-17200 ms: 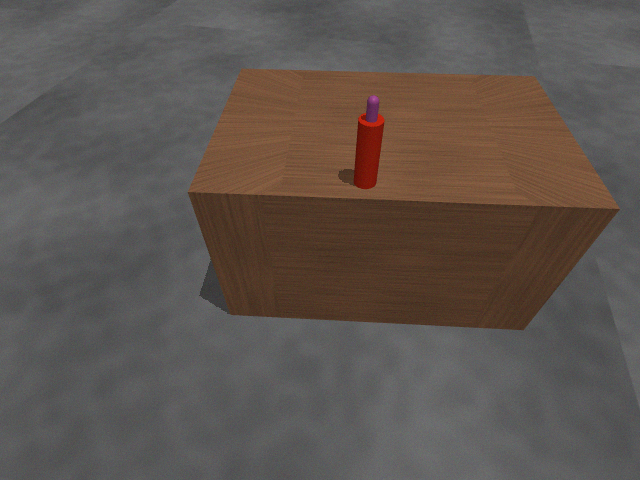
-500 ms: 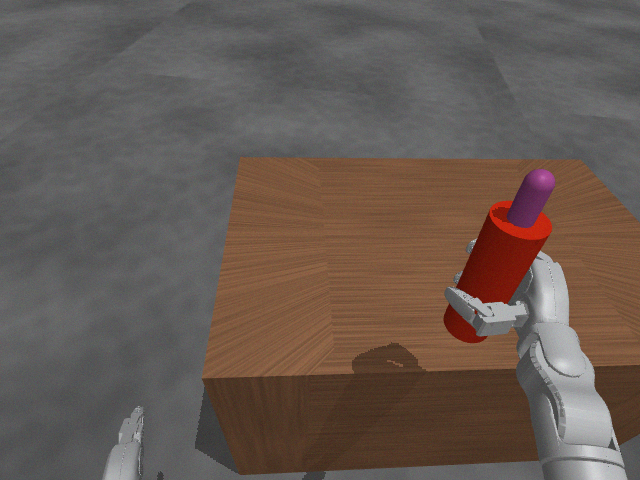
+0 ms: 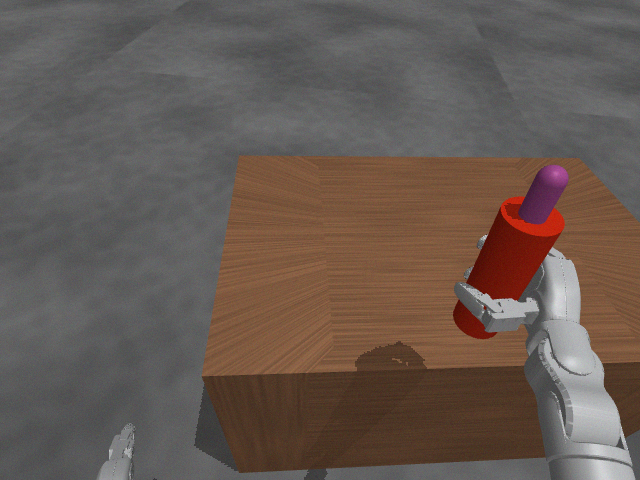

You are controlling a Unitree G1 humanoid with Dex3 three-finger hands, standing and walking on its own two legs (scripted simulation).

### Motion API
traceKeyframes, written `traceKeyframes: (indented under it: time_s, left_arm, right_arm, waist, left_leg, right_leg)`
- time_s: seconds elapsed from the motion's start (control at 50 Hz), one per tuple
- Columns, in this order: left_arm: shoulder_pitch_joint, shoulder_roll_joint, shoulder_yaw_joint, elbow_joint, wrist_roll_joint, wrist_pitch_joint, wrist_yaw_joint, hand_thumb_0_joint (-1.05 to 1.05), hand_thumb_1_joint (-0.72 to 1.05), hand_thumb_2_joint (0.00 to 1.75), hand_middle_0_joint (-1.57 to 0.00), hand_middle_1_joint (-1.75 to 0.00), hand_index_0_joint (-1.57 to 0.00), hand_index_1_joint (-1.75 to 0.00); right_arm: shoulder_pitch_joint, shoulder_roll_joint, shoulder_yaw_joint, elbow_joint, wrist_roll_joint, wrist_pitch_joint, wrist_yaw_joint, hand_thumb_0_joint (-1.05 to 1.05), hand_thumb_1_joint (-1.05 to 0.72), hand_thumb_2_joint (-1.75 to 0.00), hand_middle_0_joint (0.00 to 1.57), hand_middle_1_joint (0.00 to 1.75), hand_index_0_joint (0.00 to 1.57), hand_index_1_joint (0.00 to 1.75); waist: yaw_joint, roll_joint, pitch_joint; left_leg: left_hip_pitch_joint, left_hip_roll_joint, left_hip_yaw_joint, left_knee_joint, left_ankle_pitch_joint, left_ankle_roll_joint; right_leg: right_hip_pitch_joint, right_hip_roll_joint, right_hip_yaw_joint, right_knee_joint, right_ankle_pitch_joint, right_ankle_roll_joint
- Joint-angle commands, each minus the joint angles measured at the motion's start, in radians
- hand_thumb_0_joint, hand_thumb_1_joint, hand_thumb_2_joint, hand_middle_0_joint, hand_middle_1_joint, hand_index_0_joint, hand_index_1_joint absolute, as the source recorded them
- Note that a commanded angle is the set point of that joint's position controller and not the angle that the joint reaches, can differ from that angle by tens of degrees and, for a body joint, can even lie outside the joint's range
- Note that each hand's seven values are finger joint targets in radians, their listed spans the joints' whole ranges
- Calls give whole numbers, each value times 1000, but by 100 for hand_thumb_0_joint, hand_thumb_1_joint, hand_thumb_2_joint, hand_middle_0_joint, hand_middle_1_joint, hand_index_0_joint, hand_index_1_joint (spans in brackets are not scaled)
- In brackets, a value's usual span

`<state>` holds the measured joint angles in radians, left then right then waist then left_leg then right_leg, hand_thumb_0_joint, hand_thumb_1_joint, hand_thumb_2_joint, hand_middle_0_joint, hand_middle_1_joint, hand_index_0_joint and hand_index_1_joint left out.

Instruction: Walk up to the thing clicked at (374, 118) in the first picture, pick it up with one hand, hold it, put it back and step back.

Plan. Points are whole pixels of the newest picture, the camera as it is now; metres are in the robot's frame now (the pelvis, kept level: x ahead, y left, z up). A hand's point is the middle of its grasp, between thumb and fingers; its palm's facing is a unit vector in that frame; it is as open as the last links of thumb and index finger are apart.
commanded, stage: hold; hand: right
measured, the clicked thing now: (508, 258) +0.32 -0.18 +0.17
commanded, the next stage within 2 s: crouch in 1.02 s
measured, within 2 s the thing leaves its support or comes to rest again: neither
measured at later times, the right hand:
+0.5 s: hand (488, 280) +0.33 -0.17 +0.13, palm faces +0.18 +0.98 -0.02, open 8.8 cm
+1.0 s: hand (475, 282) +0.33 -0.16 +0.12, palm faces +0.14 +0.99 -0.02, open 8.8 cm
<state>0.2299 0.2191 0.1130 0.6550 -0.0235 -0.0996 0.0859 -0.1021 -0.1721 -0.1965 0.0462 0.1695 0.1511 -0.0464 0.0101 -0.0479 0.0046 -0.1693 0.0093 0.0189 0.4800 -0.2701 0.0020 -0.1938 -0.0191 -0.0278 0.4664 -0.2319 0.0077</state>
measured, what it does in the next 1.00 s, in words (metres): stands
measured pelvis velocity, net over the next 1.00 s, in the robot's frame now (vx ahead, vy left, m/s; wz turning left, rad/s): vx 0.00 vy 0.00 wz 0.00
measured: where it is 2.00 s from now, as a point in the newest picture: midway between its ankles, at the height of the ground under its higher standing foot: outside the picture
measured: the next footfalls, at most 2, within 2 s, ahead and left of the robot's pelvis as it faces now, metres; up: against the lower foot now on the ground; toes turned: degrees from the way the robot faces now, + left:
none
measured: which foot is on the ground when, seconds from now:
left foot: down 0.00-1.00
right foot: down 0.00-1.00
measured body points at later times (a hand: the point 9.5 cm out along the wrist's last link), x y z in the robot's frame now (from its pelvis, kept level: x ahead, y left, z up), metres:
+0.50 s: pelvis +0.00 +0.00 +0.00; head +0.00 +0.02 +0.45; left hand +0.16 +0.26 -0.09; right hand +0.31 -0.22 +0.13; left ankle -0.01 +0.12 -0.74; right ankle +0.01 -0.12 -0.74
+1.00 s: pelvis +0.00 +0.00 +0.00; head -0.01 +0.02 +0.45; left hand +0.17 +0.26 -0.07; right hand +0.31 -0.21 +0.13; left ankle -0.01 +0.12 -0.74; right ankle +0.01 -0.12 -0.74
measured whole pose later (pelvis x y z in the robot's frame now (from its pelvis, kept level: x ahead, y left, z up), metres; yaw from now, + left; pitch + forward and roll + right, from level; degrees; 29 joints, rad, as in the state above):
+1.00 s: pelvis +0.00 +0.00 +0.00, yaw +0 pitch -2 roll +0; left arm 0.21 0.21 0.09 0.60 -0.02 -0.13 0.09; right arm -0.10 -0.15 -0.15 0.04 0.17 0.17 -0.03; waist 0.01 -0.05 0.00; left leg -0.16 0.01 0.02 0.46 -0.26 0.00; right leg -0.19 -0.02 -0.03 0.45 -0.23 0.01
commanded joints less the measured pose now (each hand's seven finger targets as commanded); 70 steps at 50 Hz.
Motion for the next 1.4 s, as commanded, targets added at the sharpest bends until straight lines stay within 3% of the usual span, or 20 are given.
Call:
traceKeyframes:
  time_s: [0.0,0.04,0.06,0.12,0.22,0.32,0.4,0.44,0.48,0.52,0.6,0.74,0.76,0.82,0.92,1.08,1.16,1.18,1.3,1.38]
  left_arm:
    - [-242,95,3,-184,1,-84,12,0,-55,6,-5,-5,-5,-6]
    - [-228,57,-36,-167,2,-78,13,0,-55,6,-5,-6,-5,-6]
    - [-242,105,-2,-220,3,-86,20,0,-54,5,-5,-5,-5,-5]
    - [-104,133,17,-177,6,-57,20,0,-53,4,-5,-5,-6,-5]
    - [-32,131,53,-164,7,-41,5,0,-54,5,-5,-5,-5,-5]
    - [-176,119,35,-184,4,-68,8,0,-55,6,-5,-6,-5,-6]
    - [-255,80,-18,-246,1,-95,17,0,-56,6,-5,-6,-5,-6]
    - [-159,78,-13,-138,6,-80,18,0,-54,5,-5,-5,-5,-5]
    - [-180,186,63,-268,12,-83,27,0,-54,5,-5,-5,-5,-5]
    - [-53,93,5,-108,12,-50,9,0,-53,4,-5,-6,-6,-5]
    - [-75,135,53,-162,6,-48,-1,0,-55,5,-5,-5,-5,-5]
    - [-191,107,15,-196,-1,-74,2,0,-55,6,-5,-5,-5,-5]
    - [-256,116,16,-249,0,-84,5,0,-55,5,-5,-5,-5,-5]
    - [-184,95,-5,-181,3,-93,15,0,-54,5,-5,-5,-5,-5]
    - [-81,147,40,-208,11,-74,13,0,-54,4,-5,-5,-5,-5]
    - [-123,132,46,-166,4,-71,-2,0,-55,6,-5,-5,-5,-5]
    - [-191,44,-40,-167,0,-79,-2,0,-55,6,-4,-4,-4,-5]
    - [-267,90,-23,-258,-2,-92,3,0,-56,6,-4,-4,-4,-5]
    - [-68,110,-3,-175,8,-68,8,0,-54,5,-4,-4,-4,-4]
    - [-8,125,27,-156,11,-67,-2,0,-55,5,-5,-5,-5,-5]
  right_arm:
    - [-437,-70,56,-316,19,-117,19,0,-21,-133,127,144,132,144]
    - [-404,-74,41,-283,24,-114,24,0,-20,-134,127,144,132,144]
    - [-372,-78,32,-266,23,-106,26,0,-17,-133,126,144,132,144]
    - [-310,-205,-102,-259,16,-87,9,0,-22,-133,128,144,133,144]
    - [-373,-200,-120,-338,24,-107,-9,0,-27,-135,132,147,136,147]
    - [-458,-153,-41,-324,20,-143,2,0,-27,-134,130,145,135,145]
    - [-442,-67,69,-327,19,-145,25,0,-21,-135,128,145,133,145]
    - [-394,-91,45,-275,17,-137,32,0,-19,-132,126,143,131,143]
    - [-343,-195,-69,-284,9,-118,21,0,-20,-131,126,142,131,142]
    - [-349,-155,-42,-315,13,-94,14,0,-26,-133,130,144,134,144]
    - [-361,-202,-124,-315,26,-93,0,0,-25,-135,130,146,135,146]
    - [-439,-110,6,-327,25,-117,16,0,-22,-135,130,147,135,147]
    - [-478,-97,35,-375,22,-123,21,0,-21,-135,129,146,134,146]
    - [-407,-73,55,-289,21,-108,33,0,-23,-134,129,145,134,145]
    - [-383,-198,-95,-346,16,-90,7,0,-29,-133,131,144,135,144]
    - [-436,-182,-76,-310,19,-111,2,0,-23,-135,131,147,136,147]
    - [-407,-106,3,-289,25,-118,24,0,-21,-135,133,148,138,148]
    - [-419,-99,12,-290,30,-116,28,0,-20,-135,132,148,137,148]
    - [-384,-182,-102,-46,17,-125,32,0,-20,-133,132,146,136,146]
    - [-517,-227,-141,-9,23,-207,37,0,-26,-131,132,144,136,144]
  waist:
    - [-9,51,-233]
    - [-15,71,-253]
    - [-8,98,-293]
    - [-29,47,-284]
    - [-4,15,-215]
    - [15,51,-141]
    - [4,48,-274]
    - [-4,25,-299]
    - [-7,51,-391]
    - [-16,-10,-274]
    - [-14,27,-211]
    - [-7,53,-172]
    - [-5,35,-263]
    - [0,51,-265]
    - [-8,29,-321]
    - [6,26,-147]
    - [-23,57,-255]
    - [-11,87,-275]
    - [25,103,-222]
    - [51,69,-218]
  left_leg:
    - [-29,-16,24,-72,202,-4]
    - [-5,-13,21,-72,232,-8]
    - [14,-11,23,-69,262,-13]
    - [38,-3,21,-73,296,-16]
    - [0,-9,20,-91,223,-10]
    - [-61,-2,1,-108,139,-14]
    - [-9,-11,17,-71,246,-7]
    - [-1,-9,20,-60,293,-9]
    - [58,-6,26,-58,357,-17]
    - [20,-5,26,-63,343,-12]
    - [4,-16,33,-89,213,-7]
    - [-30,-19,27,-87,160,-3]
    - [-6,-15,21,-83,189,-3]
    - [-8,-15,24,-75,248,-8]
    - [39,-8,27,-69,337,-14]
    - [-41,-12,16,-103,146,-8]
    - [16,-8,13,-77,259,-11]
    - [22,-9,14,-75,279,-14]
    - [-26,-2,10,-79,262,-25]
    - [-81,-4,0,-56,250,-21]
  right_leg:
    - [140,-1,17,-53,154,-21]
    - [132,5,16,-44,184,-25]
    - [149,5,15,-38,208,-28]
    - [142,18,2,-37,237,-24]
    - [124,15,-2,-58,152,-22]
    - [94,13,3,-63,67,-29]
    - [158,4,15,-47,187,-24]
    - [173,6,16,-35,243,-23]
    - [204,11,11,-25,303,-23]
    - [164,17,2,-33,289,-20]
    - [111,4,9,-68,157,-17]
    - [106,-5,18,-76,107,-22]
    - [145,-2,15,-68,137,-21]
    - [168,1,14,-51,198,-22]
    - [183,10,4,-34,281,-20]
    - [90,7,7,-74,75,-24]
    - [127,10,10,-42,197,-27]
    - [135,9,10,-40,216,-28]
    - [95,16,1,-31,178,-38]
    - [79,14,-3,-15,160,-37]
